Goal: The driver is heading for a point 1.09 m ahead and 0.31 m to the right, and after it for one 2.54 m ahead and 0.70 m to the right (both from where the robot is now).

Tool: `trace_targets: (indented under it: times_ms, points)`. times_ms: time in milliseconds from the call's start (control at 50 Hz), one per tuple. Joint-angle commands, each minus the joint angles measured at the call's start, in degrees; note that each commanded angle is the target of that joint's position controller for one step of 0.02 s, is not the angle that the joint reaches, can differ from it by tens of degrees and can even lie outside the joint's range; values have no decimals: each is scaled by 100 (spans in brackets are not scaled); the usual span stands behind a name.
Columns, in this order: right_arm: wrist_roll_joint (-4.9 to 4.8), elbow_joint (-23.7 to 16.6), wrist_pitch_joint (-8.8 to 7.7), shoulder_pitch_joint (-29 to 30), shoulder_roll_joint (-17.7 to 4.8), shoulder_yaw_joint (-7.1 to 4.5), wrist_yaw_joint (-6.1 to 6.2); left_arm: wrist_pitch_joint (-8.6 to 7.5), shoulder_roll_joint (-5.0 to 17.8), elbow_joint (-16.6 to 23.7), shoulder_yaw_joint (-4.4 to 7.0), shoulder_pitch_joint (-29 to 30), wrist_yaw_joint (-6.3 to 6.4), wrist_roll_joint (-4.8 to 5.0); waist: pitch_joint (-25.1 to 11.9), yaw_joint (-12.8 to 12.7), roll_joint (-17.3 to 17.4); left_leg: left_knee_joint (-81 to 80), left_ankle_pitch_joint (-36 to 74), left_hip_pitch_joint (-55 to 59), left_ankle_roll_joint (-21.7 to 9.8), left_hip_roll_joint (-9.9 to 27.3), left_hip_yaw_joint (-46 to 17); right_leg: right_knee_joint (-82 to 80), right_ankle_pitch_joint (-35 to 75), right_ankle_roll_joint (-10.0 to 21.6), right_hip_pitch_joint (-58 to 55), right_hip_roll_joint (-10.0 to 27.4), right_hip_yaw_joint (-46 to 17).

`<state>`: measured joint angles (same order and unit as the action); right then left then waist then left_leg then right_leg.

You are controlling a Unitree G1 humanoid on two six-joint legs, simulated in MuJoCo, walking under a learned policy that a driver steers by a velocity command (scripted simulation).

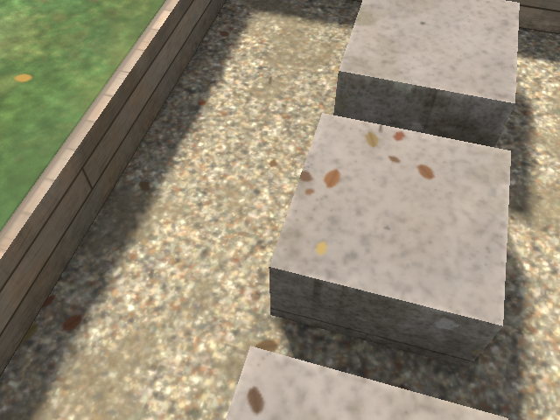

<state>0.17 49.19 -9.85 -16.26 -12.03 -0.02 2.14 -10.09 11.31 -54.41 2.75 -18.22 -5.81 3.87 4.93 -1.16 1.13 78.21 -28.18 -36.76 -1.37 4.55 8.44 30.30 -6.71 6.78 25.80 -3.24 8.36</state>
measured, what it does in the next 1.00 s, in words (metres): walks ahead, turning right: left foot, then right foot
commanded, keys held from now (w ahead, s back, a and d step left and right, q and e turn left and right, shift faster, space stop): w+e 0.38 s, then e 0.50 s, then no key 0.12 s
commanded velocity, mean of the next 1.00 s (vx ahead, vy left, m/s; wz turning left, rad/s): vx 0.30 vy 0.00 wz -0.44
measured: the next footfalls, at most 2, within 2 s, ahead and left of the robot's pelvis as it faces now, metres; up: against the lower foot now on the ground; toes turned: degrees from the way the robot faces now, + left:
left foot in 0.22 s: +0.24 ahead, +0.06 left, +0.00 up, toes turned +7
right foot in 0.58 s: +0.40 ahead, -0.12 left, +0.00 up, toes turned -28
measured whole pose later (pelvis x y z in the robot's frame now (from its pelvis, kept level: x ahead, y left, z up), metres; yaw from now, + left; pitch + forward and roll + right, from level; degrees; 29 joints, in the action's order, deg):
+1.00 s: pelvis +0.35 -0.08 +0.02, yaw -31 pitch +0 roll +2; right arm -0.9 32.3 1.2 -8.9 -15.6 -4.4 6.8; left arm 0.9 14.1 -34.9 1.7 -6.1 2.9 0.2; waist -1.3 0.5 -0.6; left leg 66.1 -29.7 -25.8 0.5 1.7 7.2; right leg 24.5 -9.9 9.6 14.1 -8.5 0.5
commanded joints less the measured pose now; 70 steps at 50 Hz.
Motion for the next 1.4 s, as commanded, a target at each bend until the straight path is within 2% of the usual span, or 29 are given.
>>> trace_targets:
  times_ms: [20,60,140,200,220,240,260,300,340,380,420,460,540,560,580,600,620,640,680,720,760,940,1040,1180,1240,1280,1300,1340,1400]
  points:
    - [-127,-116,-98,-494,178,132,-120,147,310,479,37,792,-68,-52,-984,592,-745,-539,512,1060,-16,120,243,-1491,-1030,636,763,966,-1250]
    - [-171,-381,-149,255,-76,88,-177,245,379,475,33,625,-96,-91,-823,480,-941,-1505,811,1323,13,43,499,-1615,-1244,700,1061,903,-1288]
    - [-344,-322,-91,531,125,150,-369,332,626,294,43,-377,86,-339,-673,134,-785,-3462,945,1893,79,-397,483,-1134,-1494,766,366,1004,-1844]
    - [-379,-131,107,-72,93,108,-432,330,666,395,87,-320,137,-532,-394,634,-184,-4971,1245,3569,14,-504,268,-93,-2020,411,1141,881,-2082]
    - [-236,-82,105,-664,-258,2,-379,251,387,548,-7,49,102,-403,-571,957,355,-6012,452,4376,-30,829,-1230,1672,-2307,216,1874,237,-1342]
    - [-404,87,158,-1067,-653,-122,-327,239,765,681,137,19,-58,43,-854,857,977,-7064,-615,5017,-510,2686,-3416,3366,-3252,201,3087,-134,-83]
    - [-454,148,200,-1088,-598,-151,-363,255,1068,514,215,-298,-111,186,-885,787,962,-7127,-1316,4978,-814,2662,-3934,4498,-3067,162,3416,525,-33]
    - [-413,2,45,-673,-259,-110,-492,335,562,240,36,-183,-84,-8,-64,449,-84,-7179,-176,3967,-771,2078,-2747,5054,-1836,-95,3347,950,-250]
    - [-401,-59,29,-192,257,-55,-414,583,-69,221,-182,134,-24,-125,246,165,-252,-7215,1476,3264,-610,1446,-1090,4617,-1176,-426,2949,1263,-305]
    - [-414,-200,118,-170,415,-21,-355,660,70,352,-145,413,19,-105,-196,221,-104,-7023,2921,3208,-440,1061,52,3910,-803,-718,2418,1322,-100]
    - [-333,-301,193,-196,228,-15,-333,723,262,706,-62,1056,45,-96,-410,267,184,-6741,4676,2978,-378,830,716,3013,-479,-816,1752,970,247]
    - [-355,-472,234,-189,-347,-141,-204,747,22,1077,-154,1527,108,-143,-585,336,373,-6482,5863,2010,-249,513,1433,2025,392,-794,-150,329,898]
    - [-205,-772,361,520,-780,-216,-75,796,386,910,18,271,302,-420,-842,-337,904,-4901,6776,2357,-143,700,1479,1605,10,-270,-1412,30,649]
    - [-214,-932,439,940,-763,-175,-41,721,647,698,136,-401,296,-452,-1047,-704,819,-3981,6309,2334,-61,623,1409,937,225,-163,-1977,68,430]
    - [-204,-922,548,1104,-732,-134,33,612,1001,530,283,-891,312,-396,-1234,-1075,469,-2747,3547,2093,19,336,1182,-98,572,-192,-2642,320,4]
    - [-184,-724,713,223,-537,-145,99,548,1464,710,373,-245,373,-42,-1338,-396,-577,-926,-1562,1534,33,-146,1030,335,2891,-617,-2936,1256,-860]
    - [-345,-624,803,-714,-457,-172,221,604,1667,1285,312,445,165,117,-1575,281,-744,782,-2162,453,100,-437,361,1062,6372,-507,-2905,2120,-2354]
    - [-353,-706,831,-1140,-658,-194,240,672,1542,1642,314,668,-59,35,-2118,198,-846,670,-1416,29,270,-561,49,58,7385,-92,-2971,2431,-3023]
    - [-184,-575,896,-749,-710,-298,338,771,1263,1672,332,1118,-6,-48,-1711,222,-645,778,-819,-349,463,-240,-79,-491,4565,242,-2632,2146,-2821]
    - [-228,-979,823,45,-980,-409,369,821,1222,1538,320,1038,212,-71,-1179,199,-405,604,-871,311,462,-100,-215,-497,4365,740,-1396,1775,-2357]
    - [-173,-1209,840,194,-1106,-511,352,937,949,1768,207,1367,552,-220,-1384,356,-541,74,-850,690,459,-85,-190,-626,4199,862,-1344,1439,-1986]
    - [-82,-2005,1047,610,-849,-572,483,1027,859,2401,43,1384,903,-392,-1344,256,-519,-757,-59,1090,224,-272,-108,-908,3971,235,-1781,1177,-1936]
    - [-214,-2197,1121,566,-761,-530,429,992,874,2266,67,1094,851,-273,-925,4,-558,-2442,-427,1216,-50,-494,-36,-1458,1648,139,-2086,1315,-2459]
    - [-280,-1810,1354,-472,-835,-659,115,919,922,2069,192,1287,1013,-255,-825,245,-359,-4975,333,2444,-633,-613,-58,-2078,-35,310,-1757,1281,-2852]
    - [-322,-1474,1284,-903,-669,-539,-27,847,726,1993,187,1118,1087,-370,-1059,213,19,-6406,1210,3314,-537,184,-620,-1695,-885,121,-1404,760,-2422]
    - [-86,-1467,1069,-496,-480,-404,9,694,510,1860,142,840,896,-525,-489,-128,485,-6633,-223,2181,-420,765,-1263,-1818,-709,63,-1633,296,-1890]
    - [-21,-1376,941,-429,-440,-350,16,610,403,1840,120,966,806,-416,-269,-79,508,-6733,-407,1908,-279,605,-1124,-1731,-295,53,-1855,284,-1809]
    - [-95,-1109,744,-630,-563,-337,-4,607,324,1710,64,863,719,-293,-300,-29,337,-6906,-412,1864,-231,514,-1012,-1637,-301,42,-2138,257,-1734]
    - [-466,-824,596,-819,-1037,-432,-183,578,569,1587,120,689,597,-244,-163,42,116,-7026,-1066,2152,-553,660,-1137,-1132,-1243,111,-1631,-123,-1390]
